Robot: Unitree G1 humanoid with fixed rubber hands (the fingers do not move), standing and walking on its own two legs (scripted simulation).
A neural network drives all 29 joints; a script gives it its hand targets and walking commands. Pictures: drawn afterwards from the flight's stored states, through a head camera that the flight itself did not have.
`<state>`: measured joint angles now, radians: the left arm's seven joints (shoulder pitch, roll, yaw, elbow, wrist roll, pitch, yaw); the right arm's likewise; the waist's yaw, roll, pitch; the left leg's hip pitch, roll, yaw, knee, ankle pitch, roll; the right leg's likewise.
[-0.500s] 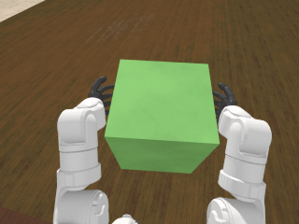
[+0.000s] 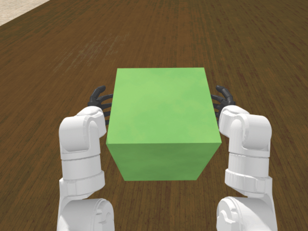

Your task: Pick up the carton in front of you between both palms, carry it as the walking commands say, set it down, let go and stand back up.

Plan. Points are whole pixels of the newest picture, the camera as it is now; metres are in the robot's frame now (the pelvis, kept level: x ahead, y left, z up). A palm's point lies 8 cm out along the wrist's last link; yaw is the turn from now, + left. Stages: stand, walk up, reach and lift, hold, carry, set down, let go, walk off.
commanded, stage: carry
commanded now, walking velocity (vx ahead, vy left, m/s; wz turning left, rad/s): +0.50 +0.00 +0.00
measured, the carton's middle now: (160, 129) +0.37 -0.02 +0.10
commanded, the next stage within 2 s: none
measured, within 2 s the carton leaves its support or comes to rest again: neither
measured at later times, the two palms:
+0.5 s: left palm (105, 82) +0.60 +0.17 +0.10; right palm (190, 81) +0.59 -0.13 +0.10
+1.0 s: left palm (115, 58) +0.73 +0.14 +0.12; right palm (190, 57) +0.74 -0.16 +0.11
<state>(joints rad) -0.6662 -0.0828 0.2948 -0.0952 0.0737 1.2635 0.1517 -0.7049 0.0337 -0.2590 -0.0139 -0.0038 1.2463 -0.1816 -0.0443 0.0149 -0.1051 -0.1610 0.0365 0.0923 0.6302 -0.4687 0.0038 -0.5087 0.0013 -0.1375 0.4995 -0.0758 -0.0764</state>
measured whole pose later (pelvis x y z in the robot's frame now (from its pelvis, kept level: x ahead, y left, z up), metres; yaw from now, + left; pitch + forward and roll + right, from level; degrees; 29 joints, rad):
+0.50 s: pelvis +0.32 +0.02 +0.01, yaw +0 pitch +5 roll +2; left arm -0.17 -0.13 0.14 -0.38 0.06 1.16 0.11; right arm -0.17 0.14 -0.09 -0.36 -0.09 1.15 -0.12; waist 0.00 -0.04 -0.07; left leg -0.45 0.00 0.23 0.46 -0.09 0.10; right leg -0.16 -0.04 -0.08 0.83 -0.49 0.02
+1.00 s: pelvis +0.50 -0.01 +0.01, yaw +1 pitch +3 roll -1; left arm -0.08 -0.13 0.08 -0.37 0.08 1.25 0.11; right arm -0.09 0.13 -0.08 -0.37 -0.09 1.26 -0.12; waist 0.01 0.03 -0.21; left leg -0.19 0.08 0.15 0.52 -0.39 -0.02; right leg -0.33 -0.04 -0.18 0.54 -0.26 -0.03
